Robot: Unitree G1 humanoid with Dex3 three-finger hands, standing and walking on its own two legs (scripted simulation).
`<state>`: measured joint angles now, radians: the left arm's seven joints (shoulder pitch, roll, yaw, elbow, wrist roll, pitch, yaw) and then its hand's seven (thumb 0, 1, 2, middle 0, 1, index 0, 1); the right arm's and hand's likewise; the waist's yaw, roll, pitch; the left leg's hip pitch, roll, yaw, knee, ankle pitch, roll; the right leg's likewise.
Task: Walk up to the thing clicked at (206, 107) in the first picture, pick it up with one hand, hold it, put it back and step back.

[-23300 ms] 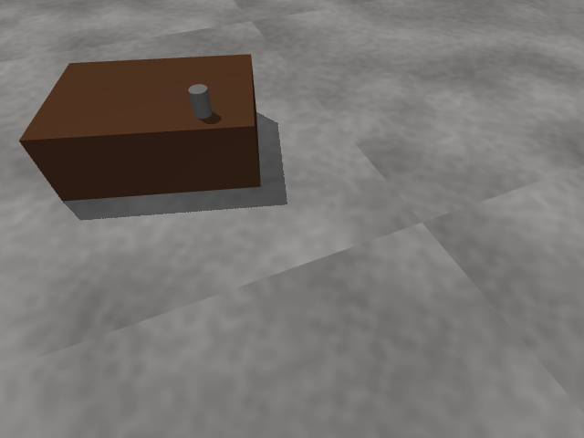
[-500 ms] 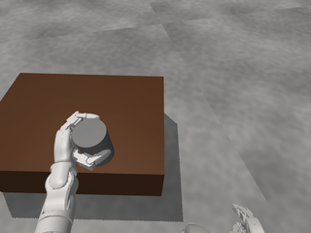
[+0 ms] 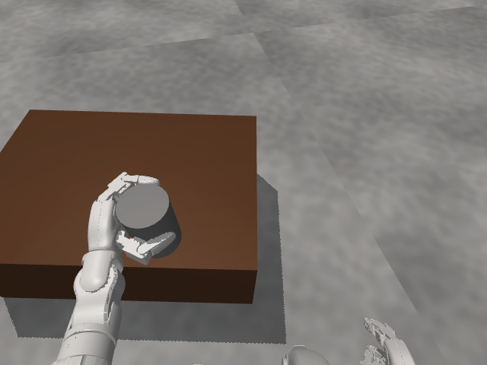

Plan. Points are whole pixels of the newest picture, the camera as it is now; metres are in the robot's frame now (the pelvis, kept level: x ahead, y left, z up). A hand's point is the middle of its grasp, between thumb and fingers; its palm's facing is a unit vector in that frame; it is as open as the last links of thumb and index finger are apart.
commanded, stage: crouch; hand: left
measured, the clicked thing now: (152, 222) +0.34 +0.16 +0.03
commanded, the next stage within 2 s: lower in 1.14 s
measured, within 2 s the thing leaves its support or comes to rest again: neither
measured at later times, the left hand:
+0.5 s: hand (166, 214) +0.44 +0.17 -0.11, palm faces +0.05 -1.00 -0.02, open 10.9 cm
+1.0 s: hand (173, 219) +0.47 +0.17 -0.18, palm faces +0.05 -1.00 -0.03, open 10.9 cm
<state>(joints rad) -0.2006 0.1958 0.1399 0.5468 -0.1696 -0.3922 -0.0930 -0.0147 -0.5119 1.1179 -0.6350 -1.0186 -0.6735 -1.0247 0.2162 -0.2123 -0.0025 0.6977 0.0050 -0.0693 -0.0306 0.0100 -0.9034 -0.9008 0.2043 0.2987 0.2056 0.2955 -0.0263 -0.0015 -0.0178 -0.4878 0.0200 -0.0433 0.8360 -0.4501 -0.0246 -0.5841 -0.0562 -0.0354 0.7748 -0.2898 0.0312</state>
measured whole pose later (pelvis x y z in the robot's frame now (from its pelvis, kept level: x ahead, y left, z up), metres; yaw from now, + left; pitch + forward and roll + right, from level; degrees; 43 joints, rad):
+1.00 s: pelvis -0.05 +0.00 -0.18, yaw +0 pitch +33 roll -3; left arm -0.89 0.44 0.36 1.14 -0.07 -0.55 -0.12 -0.02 -0.51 1.12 -0.64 -1.01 -0.68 -1.02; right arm 0.24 -0.26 0.04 0.69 -0.05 -0.04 0.03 0.00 -0.93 -0.91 0.20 0.30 0.20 0.30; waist -0.18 0.02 -0.15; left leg -1.59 -0.01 -0.09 1.70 -0.68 -0.03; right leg -1.68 -0.08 -0.02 1.57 -0.46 0.03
